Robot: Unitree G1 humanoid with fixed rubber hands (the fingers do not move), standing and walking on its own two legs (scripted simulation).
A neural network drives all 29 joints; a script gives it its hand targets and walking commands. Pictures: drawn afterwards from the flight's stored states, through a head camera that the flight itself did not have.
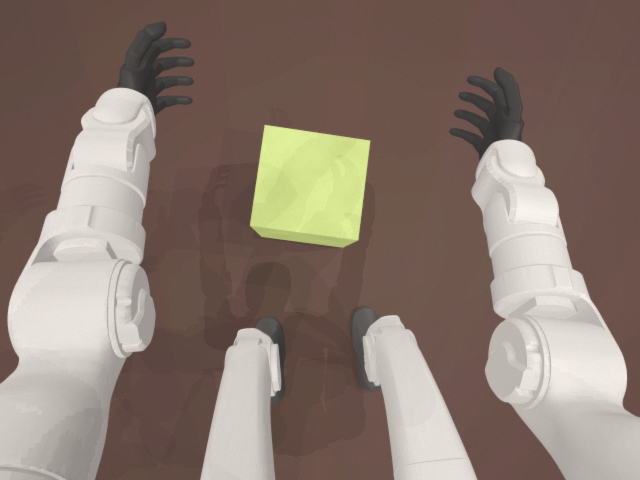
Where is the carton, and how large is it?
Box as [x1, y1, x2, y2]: [250, 125, 369, 247]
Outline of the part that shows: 265,125 250,225 261,236 341,247 357,240 369,140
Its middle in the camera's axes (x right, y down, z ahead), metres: -0.03 -0.10 +0.88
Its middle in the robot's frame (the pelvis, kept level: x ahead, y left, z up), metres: +0.50 -0.02 -0.53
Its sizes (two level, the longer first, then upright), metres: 0.210 0.200 0.250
